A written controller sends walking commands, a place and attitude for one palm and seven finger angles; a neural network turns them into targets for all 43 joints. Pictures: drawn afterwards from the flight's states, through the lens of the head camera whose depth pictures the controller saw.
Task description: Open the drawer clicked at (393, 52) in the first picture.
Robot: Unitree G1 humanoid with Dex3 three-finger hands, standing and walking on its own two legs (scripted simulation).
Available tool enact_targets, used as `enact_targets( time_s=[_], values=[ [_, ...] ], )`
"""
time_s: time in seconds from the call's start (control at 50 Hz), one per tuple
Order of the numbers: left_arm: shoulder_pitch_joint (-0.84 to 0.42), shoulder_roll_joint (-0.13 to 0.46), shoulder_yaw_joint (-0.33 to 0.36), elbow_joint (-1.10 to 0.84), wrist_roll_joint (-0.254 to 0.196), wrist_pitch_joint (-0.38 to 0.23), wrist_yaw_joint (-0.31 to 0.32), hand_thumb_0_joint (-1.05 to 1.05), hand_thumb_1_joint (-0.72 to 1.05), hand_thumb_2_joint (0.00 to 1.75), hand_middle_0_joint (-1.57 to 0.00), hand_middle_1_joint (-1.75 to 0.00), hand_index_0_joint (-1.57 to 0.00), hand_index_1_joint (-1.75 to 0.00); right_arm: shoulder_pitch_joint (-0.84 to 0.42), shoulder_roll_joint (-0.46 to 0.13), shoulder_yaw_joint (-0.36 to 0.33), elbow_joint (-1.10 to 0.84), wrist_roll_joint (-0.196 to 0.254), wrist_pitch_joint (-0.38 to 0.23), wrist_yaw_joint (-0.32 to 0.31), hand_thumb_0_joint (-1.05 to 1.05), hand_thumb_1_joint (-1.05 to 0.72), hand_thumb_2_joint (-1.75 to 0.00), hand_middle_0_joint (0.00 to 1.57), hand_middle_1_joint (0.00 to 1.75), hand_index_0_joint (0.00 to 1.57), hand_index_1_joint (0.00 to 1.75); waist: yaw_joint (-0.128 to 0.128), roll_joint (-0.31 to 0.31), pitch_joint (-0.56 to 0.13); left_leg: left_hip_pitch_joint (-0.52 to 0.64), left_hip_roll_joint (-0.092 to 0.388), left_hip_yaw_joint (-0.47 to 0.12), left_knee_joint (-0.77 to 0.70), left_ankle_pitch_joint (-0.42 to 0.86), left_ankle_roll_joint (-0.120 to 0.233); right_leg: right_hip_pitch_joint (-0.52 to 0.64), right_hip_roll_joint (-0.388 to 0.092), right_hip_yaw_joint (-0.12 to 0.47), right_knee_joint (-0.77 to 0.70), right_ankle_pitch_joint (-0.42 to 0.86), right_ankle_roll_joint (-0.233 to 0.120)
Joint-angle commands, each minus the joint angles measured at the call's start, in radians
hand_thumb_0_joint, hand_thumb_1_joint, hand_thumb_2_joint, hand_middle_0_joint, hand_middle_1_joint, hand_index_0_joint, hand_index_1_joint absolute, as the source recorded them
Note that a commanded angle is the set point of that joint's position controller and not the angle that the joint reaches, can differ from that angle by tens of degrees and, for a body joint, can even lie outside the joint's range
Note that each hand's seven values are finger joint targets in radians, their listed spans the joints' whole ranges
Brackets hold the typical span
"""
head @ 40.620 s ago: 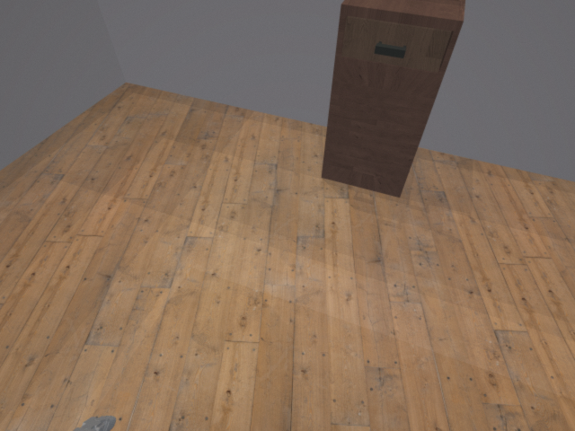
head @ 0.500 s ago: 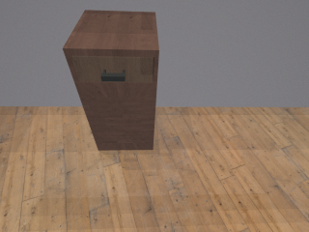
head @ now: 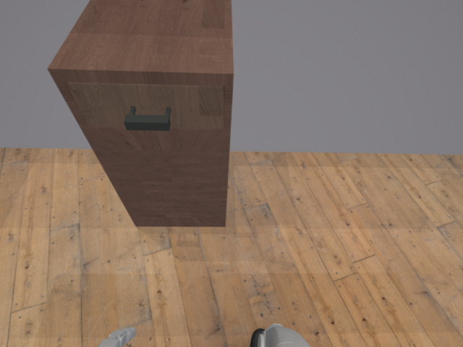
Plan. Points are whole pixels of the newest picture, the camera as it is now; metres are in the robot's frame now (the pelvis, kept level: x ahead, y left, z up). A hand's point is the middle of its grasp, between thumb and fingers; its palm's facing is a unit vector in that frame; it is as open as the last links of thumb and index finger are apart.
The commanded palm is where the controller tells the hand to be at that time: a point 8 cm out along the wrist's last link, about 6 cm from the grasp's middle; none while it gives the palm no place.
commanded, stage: take the last steps up to it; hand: left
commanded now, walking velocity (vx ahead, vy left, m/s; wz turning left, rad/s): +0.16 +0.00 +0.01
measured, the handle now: (149, 116) +0.63 +0.21 -0.03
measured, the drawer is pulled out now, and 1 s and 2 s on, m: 0.00 0.00 0.00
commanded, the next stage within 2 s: come to a stop and stand still in 0.04 s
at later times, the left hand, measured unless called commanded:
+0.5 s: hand (130, 334) +0.16 +0.19 -0.15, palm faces +0.01 -0.97 -0.25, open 7.3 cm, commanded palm none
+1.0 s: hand (129, 315) +0.20 +0.20 -0.15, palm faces -0.09 -0.96 -0.25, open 7.4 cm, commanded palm none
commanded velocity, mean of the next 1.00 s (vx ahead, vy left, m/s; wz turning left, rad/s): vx -0.09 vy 0.01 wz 0.00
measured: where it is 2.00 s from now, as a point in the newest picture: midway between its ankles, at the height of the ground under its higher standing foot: outside the picture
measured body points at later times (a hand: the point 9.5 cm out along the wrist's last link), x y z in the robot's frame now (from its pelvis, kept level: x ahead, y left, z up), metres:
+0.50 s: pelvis +0.11 -0.01 +0.02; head +0.17 -0.01 +0.46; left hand +0.16 +0.24 -0.13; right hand +0.22 -0.26 -0.12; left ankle +0.08 +0.12 -0.72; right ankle +0.10 -0.12 -0.71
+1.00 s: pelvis +0.10 +0.01 +0.01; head +0.09 +0.01 +0.46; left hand +0.20 +0.25 -0.13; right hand +0.14 -0.23 -0.13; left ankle +0.10 +0.11 -0.72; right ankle +0.09 -0.12 -0.72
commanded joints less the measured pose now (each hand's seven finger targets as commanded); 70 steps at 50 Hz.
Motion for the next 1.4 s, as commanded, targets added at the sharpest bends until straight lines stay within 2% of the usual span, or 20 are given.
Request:
enact_targets(
  time_s=[0.0,0.06,0.12,0.18,0.2,0.22,0.24,0.36,0.44,0.5,0.54,0.56,0.64,0.66,0.68,0.7,0.76,0.86,1.1,1.38],
  values=[
    [0.397,0.231,0.058,0.065,-0.012,-0.011,0.038,0.0,0.9,0.9,-0.2,-0.3,-0.2,-0.3,-0.103,-0.115,-0.042,-0.137,0.015,-0.018,0.003,0.0,-0.9,-0.9,0.2,0.3,0.2,0.3,0.192,-0.093,-0.138,-0.648,-0.004,-0.037,0.832,-0.111,0.036,0.497,-0.416,0.598,-0.314,0.137,-0.224],
    [0.15,0.095,0.025,0.002,0.006,-0.018,0.06,0.0,0.9,0.9,-0.2,-0.3,-0.2,-0.3,-0.114,-0.073,-0.048,-0.142,-0.008,0.011,0.016,0.0,-0.9,-0.9,0.2,0.3,0.2,0.3,0.041,-0.092,-0.083,-0.517,0.1,-0.086,0.668,0.01,0.03,0.114,-0.301,0.364,-0.344,-0.053,-0.144],
    [0.082,0.106,0.03,-0.025,0.014,-0.02,0.05,0.0,0.9,0.9,-0.2,-0.3,-0.2,-0.3,-0.053,-0.046,-0.038,-0.126,-0.009,0.031,0.027,0.0,-0.9,-0.9,0.2,0.3,0.2,0.3,-0.006,-0.037,-0.106,-0.306,0.06,0.017,0.343,0.067,0.012,-0.057,-0.23,0.25,-0.365,-0.168,-0.116],
    [0.077,0.063,0.017,-0.024,-0.002,-0.003,0.051,0.0,0.9,0.9,-0.2,-0.3,-0.2,-0.3,-0.038,-0.072,-0.029,-0.12,-0.009,0.017,0.021,0.0,-0.9,-0.9,0.2,0.3,0.2,0.3,-0.014,0.051,-0.108,-0.127,0.02,0.011,-0.035,0.324,-0.015,-0.079,-0.113,0.161,-0.221,-0.127,-0.029],
    [0.089,0.045,0.007,-0.035,-0.012,0.002,0.046,0.0,0.9,0.9,-0.2,-0.3,-0.2,-0.3,-0.081,-0.157,-0.038,-0.142,-0.012,0.003,0.014,0.0,-0.9,-0.9,0.2,0.3,0.2,0.3,0.019,0.196,-0.095,-0.204,0.139,-0.15,-0.152,0.448,0.033,-0.014,-0.025,0.107,-0.15,-0.083,0.037],
    [0.102,0.072,0.008,-0.037,-0.014,0.001,0.046,0.0,0.9,0.9,-0.2,-0.3,-0.2,-0.3,-0.179,-0.25,-0.05,-0.181,-0.011,0.0,0.006,0.0,-0.9,-0.9,0.2,0.3,0.2,0.3,0.057,0.213,-0.103,-0.334,0.222,-0.197,-0.188,0.509,0.088,0.147,-0.007,0.071,-0.144,-0.076,0.072],
    [0.114,0.092,0.012,-0.02,-0.005,-0.002,0.048,0.0,0.9,0.9,-0.2,-0.3,-0.2,-0.3,-0.267,-0.256,-0.052,-0.201,-0.006,-0.001,0.002,0.0,-0.9,-0.9,0.2,0.3,0.2,0.3,0.074,0.095,-0.077,-0.356,0.167,-0.138,-0.131,0.657,0.076,0.223,-0.011,0.085,-0.137,0.084,0.068],
    [0.155,0.144,0.018,-0.037,0.0,0.015,0.058,0.0,0.9,0.9,-0.2,-0.3,-0.2,-0.3,-0.28,-0.285,-0.08,-0.244,0.004,0.044,-0.009,0.0,-0.9,-0.9,0.2,0.3,0.2,0.3,0.039,0.062,-0.233,-0.058,0.127,0.008,0.01,1.126,0.035,0.184,-0.051,0.083,-0.008,0.492,0.05],
    [0.146,0.164,0.031,-0.08,0.006,0.035,0.047,0.0,0.9,0.9,-0.2,-0.3,-0.2,-0.3,-0.359,-0.326,-0.095,-0.283,-0.003,0.063,-0.009,0.0,-0.9,-0.9,0.2,0.3,0.2,0.3,0.053,0.049,-0.192,-0.136,0.138,-0.009,0.023,0.923,0.051,0.167,-0.054,0.12,-0.022,0.375,0.043],
    [0.154,0.205,0.035,-0.087,0.01,0.035,0.047,0.0,0.9,0.9,-0.2,-0.3,-0.2,-0.3,-0.375,-0.299,-0.089,-0.302,0.002,0.071,-0.003,0.0,-0.9,-0.9,0.2,0.3,0.2,0.3,0.056,-0.067,-0.214,-0.219,0.049,0.038,0.129,0.649,0.009,0.241,-0.151,0.222,-0.102,0.637,-0.02],
    [0.189,0.24,0.041,-0.067,0.015,0.034,0.051,0.0,0.9,0.9,-0.2,-0.3,-0.2,-0.3,-0.426,-0.244,-0.074,-0.326,0.008,0.073,0.005,0.0,-0.9,-0.9,0.2,0.3,0.2,0.3,0.098,-0.187,-0.207,-0.41,-0.067,0.032,0.313,0.004,-0.015,0.389,-0.279,0.325,-0.158,0.997,-0.131],
    [0.195,0.235,0.046,-0.062,0.016,0.041,0.06,0.0,0.9,0.9,-0.2,-0.3,-0.2,-0.3,-0.447,-0.228,-0.068,-0.337,0.008,0.074,0.003,0.0,-0.9,-0.9,0.2,0.3,0.2,0.3,0.113,-0.181,-0.224,-0.458,-0.066,-0.008,0.343,-0.075,-0.004,0.453,-0.296,0.327,-0.157,1.022,-0.156],
    [0.088,0.215,0.039,-0.078,0.002,0.043,0.066,0.0,0.9,0.9,-0.2,-0.3,-0.2,-0.3,-0.354,-0.244,-0.059,-0.273,0.009,0.062,0.01,0.0,-0.9,-0.9,0.2,0.3,0.2,0.3,0.04,-0.132,-0.223,-0.268,-0.031,-0.02,-0.048,0.267,-0.011,0.371,-0.2,0.22,-0.081,0.687,-0.068],
    [0.142,0.246,-0.002,-0.157,-0.008,0.04,0.076,0.0,0.9,0.9,-0.2,-0.3,-0.2,-0.3,-0.343,-0.321,-0.074,-0.378,-0.007,0.046,0.024,0.0,-0.9,-0.9,0.2,0.3,0.2,0.3,0.021,-0.003,-0.325,-0.172,0.01,-0.055,-0.163,0.55,0.026,0.396,-0.112,0.202,0.049,0.533,0.008],
    [0.161,0.17,0.008,-0.204,-0.014,0.045,0.076,0.0,0.9,0.9,-0.2,-0.3,-0.2,-0.3,-0.363,-0.361,-0.082,-0.4,-0.021,0.024,0.016,0.0,-0.9,-0.9,0.2,0.3,0.2,0.3,0.05,0.194,-0.398,-0.109,0.108,-0.117,-0.053,0.704,0.069,0.212,-0.027,0.105,0.06,0.038,0.053],
    [0.182,0.153,0.003,-0.218,-0.006,0.052,0.068,0.0,0.9,0.9,-0.2,-0.3,-0.2,-0.3,-0.368,-0.352,-0.085,-0.429,-0.02,0.037,0.02,0.0,-0.9,-0.9,0.2,0.3,0.2,0.3,0.053,0.248,-0.378,-0.114,0.165,-0.145,-0.032,0.674,0.104,0.128,-0.005,0.092,-0.005,-0.172,0.051],
    [0.192,0.135,-0.017,-0.22,0.008,0.062,0.057,0.0,0.9,0.9,-0.2,-0.3,-0.2,-0.3,-0.363,-0.33,-0.074,-0.453,-0.019,0.042,0.005,0.0,-0.9,-0.9,0.2,0.3,0.2,0.3,0.068,0.159,-0.137,-0.312,0.157,-0.16,-0.042,0.671,0.122,0.085,0.04,0.076,0.01,-0.171,0.044],
    [0.207,0.162,-0.017,-0.218,0.003,0.041,0.053,0.0,0.9,0.9,-0.2,-0.3,-0.2,-0.3,-0.287,-0.288,-0.065,-0.447,-0.014,0.021,0.007,0.0,-0.9,-0.9,0.2,0.3,0.2,0.3,0.058,0.075,-0.2,-0.316,0.06,-0.06,0.01,0.588,0.071,0.167,-0.016,0.143,0.003,0.144,0.029],
    [0.171,0.15,-0.031,-0.152,-0.002,0.036,0.056,0.0,0.9,0.9,-0.2,-0.3,-0.2,-0.3,-0.245,-0.239,-0.046,-0.339,-0.01,0.029,0.026,0.0,-0.9,-0.9,0.2,0.3,0.2,0.3,0.052,-0.023,-0.049,-0.384,0.018,-0.057,-0.111,0.139,0.055,0.059,-0.04,0.223,-0.182,-0.208,0.036],
    [0.259,0.077,-0.041,-0.001,-0.002,0.022,0.058,0.0,0.9,0.9,-0.2,-0.3,-0.2,-0.3,-0.205,-0.22,-0.037,-0.203,-0.002,0.02,0.022,0.0,-0.9,-0.9,0.2,0.3,0.2,0.3,0.059,0.033,-0.063,-0.355,0.047,-0.078,-0.22,0.1,0.05,0.12,-0.029,0.194,-0.231,-0.136,0.053]
  ],
)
